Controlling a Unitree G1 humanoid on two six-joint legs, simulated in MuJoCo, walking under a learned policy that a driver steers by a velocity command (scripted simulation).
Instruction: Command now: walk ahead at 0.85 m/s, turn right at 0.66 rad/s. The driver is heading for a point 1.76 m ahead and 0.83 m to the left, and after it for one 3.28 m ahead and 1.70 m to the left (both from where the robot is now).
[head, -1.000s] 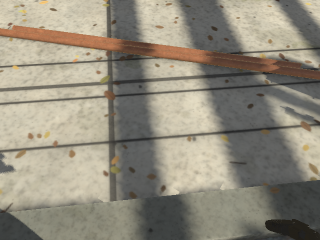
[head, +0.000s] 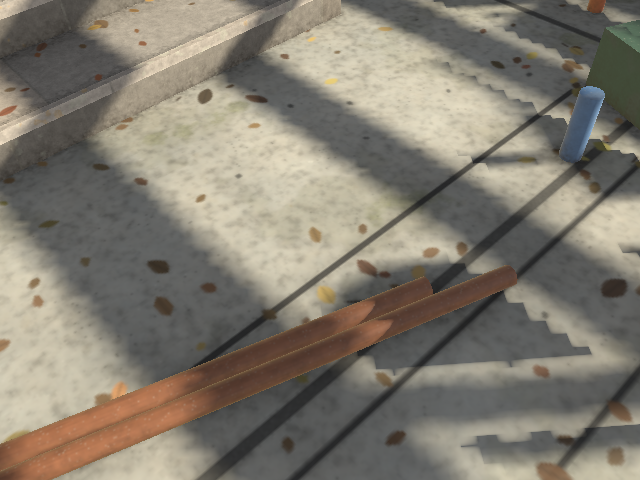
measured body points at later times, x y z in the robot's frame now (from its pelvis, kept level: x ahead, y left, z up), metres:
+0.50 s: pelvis +0.30 +0.01 +0.02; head +0.34 +0.01 +0.46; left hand +0.36 +0.28 -0.10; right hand +0.46 -0.24 -0.11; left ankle +0.38 +0.14 -0.67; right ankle +0.32 -0.09 -0.72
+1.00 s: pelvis +0.37 +0.03 +0.01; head +0.40 +0.06 +0.46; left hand +0.33 +0.34 -0.10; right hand +0.64 -0.12 -0.09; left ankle +0.41 +0.14 -0.72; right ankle +0.48 -0.06 -0.70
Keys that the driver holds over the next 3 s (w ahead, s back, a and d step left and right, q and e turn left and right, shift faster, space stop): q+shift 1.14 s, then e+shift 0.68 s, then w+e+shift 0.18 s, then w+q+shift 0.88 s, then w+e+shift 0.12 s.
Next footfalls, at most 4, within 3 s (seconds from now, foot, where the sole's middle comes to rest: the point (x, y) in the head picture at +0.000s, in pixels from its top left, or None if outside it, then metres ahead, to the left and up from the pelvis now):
0.20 right None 0.36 -0.09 -0.76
0.62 left None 0.44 0.16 -0.76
1.08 right None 0.51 -0.01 -0.76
1.44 left None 0.30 0.09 -0.76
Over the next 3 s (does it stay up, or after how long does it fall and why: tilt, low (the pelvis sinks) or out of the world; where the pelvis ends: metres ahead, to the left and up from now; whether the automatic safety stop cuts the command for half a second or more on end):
stays up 1.05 0.40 0.01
